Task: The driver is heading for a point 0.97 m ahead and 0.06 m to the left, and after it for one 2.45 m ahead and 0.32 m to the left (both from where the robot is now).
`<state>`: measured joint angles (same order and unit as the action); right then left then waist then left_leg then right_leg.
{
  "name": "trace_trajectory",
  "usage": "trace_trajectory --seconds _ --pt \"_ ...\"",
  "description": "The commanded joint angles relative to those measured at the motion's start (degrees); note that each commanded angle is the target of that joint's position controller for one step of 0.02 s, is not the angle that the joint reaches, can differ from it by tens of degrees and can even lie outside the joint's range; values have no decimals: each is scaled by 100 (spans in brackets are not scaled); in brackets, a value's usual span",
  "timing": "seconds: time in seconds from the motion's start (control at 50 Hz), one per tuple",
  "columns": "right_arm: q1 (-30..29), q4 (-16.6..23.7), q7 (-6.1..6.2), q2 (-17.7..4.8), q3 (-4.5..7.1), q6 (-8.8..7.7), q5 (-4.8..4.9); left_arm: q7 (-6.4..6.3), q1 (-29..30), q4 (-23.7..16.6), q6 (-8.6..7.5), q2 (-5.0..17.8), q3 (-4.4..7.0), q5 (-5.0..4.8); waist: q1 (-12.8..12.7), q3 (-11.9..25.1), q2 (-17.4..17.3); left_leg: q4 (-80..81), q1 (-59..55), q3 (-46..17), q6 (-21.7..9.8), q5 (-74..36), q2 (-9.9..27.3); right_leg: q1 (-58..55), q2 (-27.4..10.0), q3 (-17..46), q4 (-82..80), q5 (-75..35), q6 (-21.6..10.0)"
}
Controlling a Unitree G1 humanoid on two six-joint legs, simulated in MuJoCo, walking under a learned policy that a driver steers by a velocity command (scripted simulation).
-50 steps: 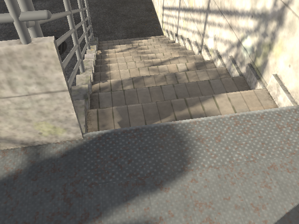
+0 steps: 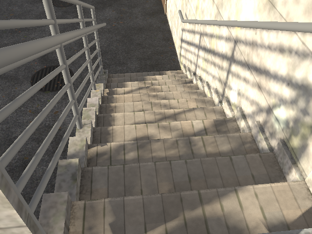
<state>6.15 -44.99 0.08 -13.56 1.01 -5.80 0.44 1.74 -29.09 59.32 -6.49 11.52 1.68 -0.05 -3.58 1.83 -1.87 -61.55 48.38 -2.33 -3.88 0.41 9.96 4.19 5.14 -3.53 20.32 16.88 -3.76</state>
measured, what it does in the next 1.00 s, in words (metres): goes down: left foot, then right foot 0.17 m lower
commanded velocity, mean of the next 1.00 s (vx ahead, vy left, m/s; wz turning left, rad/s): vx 1.00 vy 0.00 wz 0.13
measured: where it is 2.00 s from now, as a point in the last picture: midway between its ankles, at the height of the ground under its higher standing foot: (141, 135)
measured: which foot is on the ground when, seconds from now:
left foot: up 0.00-0.16, down 0.18-0.68, up 0.70-1.00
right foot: down 0.00-0.20, up 0.22-0.66, down 0.68-1.00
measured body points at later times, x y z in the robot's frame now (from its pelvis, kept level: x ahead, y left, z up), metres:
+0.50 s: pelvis +0.45 +0.03 -0.02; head +0.44 +0.02 +0.43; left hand +0.63 +0.27 -0.11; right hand +0.37 -0.21 -0.17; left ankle +0.35 +0.13 -0.74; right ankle +0.66 -0.16 -0.68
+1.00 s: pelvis +0.89 -0.02 -0.29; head +0.89 -0.01 +0.16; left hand +0.74 +0.17 -0.44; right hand +1.11 -0.21 -0.39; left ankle +1.06 +0.13 -0.97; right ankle +0.70 -0.13 -0.90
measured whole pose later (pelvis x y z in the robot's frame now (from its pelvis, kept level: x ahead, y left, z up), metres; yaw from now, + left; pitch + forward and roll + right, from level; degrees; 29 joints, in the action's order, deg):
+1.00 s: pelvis +0.89 -0.02 -0.29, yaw +10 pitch +1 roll -4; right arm 7.1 -45.9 -3.5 -12.5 3.3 -4.3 0.8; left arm -2.9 -31.5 62.4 -7.7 8.2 1.7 0.3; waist -4.9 2.4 -2.9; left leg -44.8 42.9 -2.2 -5.9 -25.5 3.0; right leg 7.4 1.1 -12.5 62.1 49.1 -1.8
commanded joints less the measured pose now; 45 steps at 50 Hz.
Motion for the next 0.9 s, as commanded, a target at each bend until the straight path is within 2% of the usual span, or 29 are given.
trace_trajectory --seconds 0.02,0.1,0.12,0.16,0.18,0.2,0.22,0.24,0.26,0.3,0.32,0.36,0.42,0.46,0.5,0.58,0.62,0.64,0.66,0.68,0.7,0.72,0.76,0.78,0.8,0.82,0.86,0.88,0.9 --pt "-397 267 -83 -209 -24 -92 5 -158 249 -452 -162 685 50 -64 191 -1084 139 1446 -512 271 85 -1411 -90 1219 -1288 858 -1437 -901 -843" --pt "-1338 700 -306 -198 -35 -259 116 -190 -92 -421 -84 1085 133 -118 -43 -1049 205 2963 -1808 499 61 -1805 -606 752 -1456 545 -1736 -1428 -774" --pt "-436 436 -364 -487 146 -310 18 -174 278 -623 -36 1280 175 136 430 -394 357 1944 -2507 480 -104 -2234 -727 302 -1674 384 -1023 -3350 -728" --pt "1513 -51 -232 -1214 475 -220 175 -195 693 -714 90 1222 176 182 1515 289 952 1225 -3957 875 -292 -370 -1305 22 -1524 173 1001 -6444 -459" --pt "2365 -191 -162 -1252 546 -136 201 -169 935 -716 147 1225 152 140 2099 393 1005 1916 -4900 1009 -417 763 -1328 692 -1296 100 2777 -6428 -366" --pt "2838 -308 -110 -1542 564 -66 118 -126 333 -643 117 595 3 128 1858 710 -309 2157 -6007 -600 -881 1765 -205 2020 -928 247 5589 -3653 -311" --pt "2867 -222 -230 -1247 400 -83 13 -94 -342 -533 -155 -330 -226 4 1178 1120 -1859 2378 -6578 -2594 -1301 2428 371 3367 109 1442 7464 1577 -366" --pt "2729 -337 -263 -815 346 -107 -46 -90 -160 -872 -298 24 -107 -524 991 919 -2103 4606 -6370 -4723 -1709 3338 1072 4449 285 1732 7700 1284 -492" --pt "2266 -319 -302 -422 277 -120 -42 -145 921 -1136 -329 747 39 -589 940 104 -510 4898 -5515 -4116 -1397 3504 890 4536 -310 1481 7092 628 -654" --pt "1271 -205 -364 -284 205 -261 -73 -210 1323 -1396 -119 580 0 -284 472 -399 249 4505 -3769 -2969 -1479 2647 662 4022 -875 1378 6286 -73 -509" --pt "1035 -295 -279 -215 159 -293 -49 -181 1093 -1367 -4 449 11 -153 137 -357 207 4296 -3173 -2515 -1340 2446 472 3619 -1119 1425 5856 -249 -441" --pt "883 -355 -210 -232 110 -268 58 -137 861 -1300 170 456 42 -160 -157 -580 235 4468 -2589 -1984 -1247 1793 359 3541 -1512 1350 4955 -433 -277" --pt "1719 -645 8 -885 334 -245 -34 -128 1153 -1330 203 590 140 -1 125 -379 310 4039 -2896 -1244 -1169 445 83 3662 -1465 1002 4290 -1685 43" --pt "2202 -789 182 -522 278 -214 164 -21 1920 -1573 79 689 180 -57 332 -559 466 3580 -3661 -976 -854 927 2 4662 -1609 1217 3317 -3341 -146" --pt "2260 -734 374 -454 249 -155 222 179 2313 -1572 33 420 72 268 546 -545 329 3343 -2284 130 -477 1651 -691 2677 -1186 468 1667 -5628 -198" --pt "2440 -858 218 -476 313 -55 120 257 2860 -1875 132 570 143 -27 741 -732 -314 2603 -2472 223 -442 1959 -385 2041 -1003 510 1554 -5309 -216" --pt "2270 -769 280 -575 375 -15 90 164 1637 -1484 222 800 259 44 283 -416 -450 1199 -2866 422 -335 655 -270 1413 -816 34 2068 -4694 -64" --pt "1828 -691 221 -667 334 23 -17 115 201 -1060 240 1277 493 -31 -434 144 -633 -6 -3004 355 -183 -1069 -267 193 -665 -63 2322 -4211 -100" --pt "1042 -614 107 -876 393 37 55 58 -1412 -616 253 1585 645 -26 -1359 569 -641 -1940 -2723 333 41 -2056 -239 -1126 -823 -207 2155 -4089 -149" --pt "516 -582 130 -577 381 21 285 74 -1914 -461 144 1204 533 179 -2073 -66 592 -5396 -2490 430 395 301 -1208 -875 -1434 352 -645 -4458 -688" --pt "552 -354 176 165 297 -58 240 102 -1566 -66 52 630 266 198 -1427 -955 2074 -6808 -448 -402 18 5061 -1673 -1149 -1507 626 488 -5331 -516" --pt "1987 -161 33 384 231 -128 410 60 -1363 -419 -34 366 76 226 -201 -150 3058 -5353 890 -1460 -405 4107 -1430 -2239 -1708 1225 2440 -6679 -450" --pt "2085 -544 -56 -149 405 -226 393 123 -1035 -335 23 319 238 -31 -18 221 786 -3868 1380 -1476 -565 2260 -1003 -1582 -2152 1842 2118 -3636 -567" --pt "1944 -475 60 -118 413 -123 385 122 -229 -399 -17 279 179 30 451 171 54 -2952 719 -1153 -553 1249 -725 -133 -2156 2049 1426 -2383 -632" --pt "1577 -322 109 32 354 -2 376 37 621 -499 -96 757 260 144 750 -389 770 -2227 630 -1088 -156 1094 -253 1518 -3136 3117 1195 -2194 -1117" --pt "1243 -221 130 -291 389 68 302 -50 907 -572 -258 414 126 140 638 -835 91 -1522 402 -1314 65 1048 -62 2235 -3070 3120 1242 -2634 -998" --pt "1282 -180 32 -58 327 158 172 -185 686 -262 -297 990 246 340 782 -496 491 -1224 -43 -728 109 439 -243 2385 -2474 2251 1552 -2355 -812" --pt "796 -50 -114 -279 337 38 204 -327 571 -229 -332 619 209 74 566 -593 345 81 195 -1085 -151 -1361 -122 2155 -2063 1734 1804 -964 -509" --pt "271 109 -278 -201 311 -21 78 -493 460 -222 -355 489 119 84 450 -835 268 1318 -736 -686 -225 -2889 -427 2939 -1604 760 1860 -434 -226"
Velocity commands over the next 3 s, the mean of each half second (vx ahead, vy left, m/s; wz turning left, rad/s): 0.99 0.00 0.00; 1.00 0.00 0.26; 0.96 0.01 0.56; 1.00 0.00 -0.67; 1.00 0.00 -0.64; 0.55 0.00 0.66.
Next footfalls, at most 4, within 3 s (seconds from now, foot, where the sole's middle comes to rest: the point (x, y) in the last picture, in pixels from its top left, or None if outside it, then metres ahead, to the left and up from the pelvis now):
0.18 left None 0.39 0.13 -0.77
0.68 right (194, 213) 0.73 -0.13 -0.95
1.06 left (160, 178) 1.03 0.06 -1.12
1.40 right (175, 149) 1.40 -0.04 -1.29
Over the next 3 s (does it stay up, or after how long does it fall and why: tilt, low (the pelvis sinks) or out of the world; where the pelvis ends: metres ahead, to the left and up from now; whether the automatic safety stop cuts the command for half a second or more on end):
stays up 2.51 0.30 -1.21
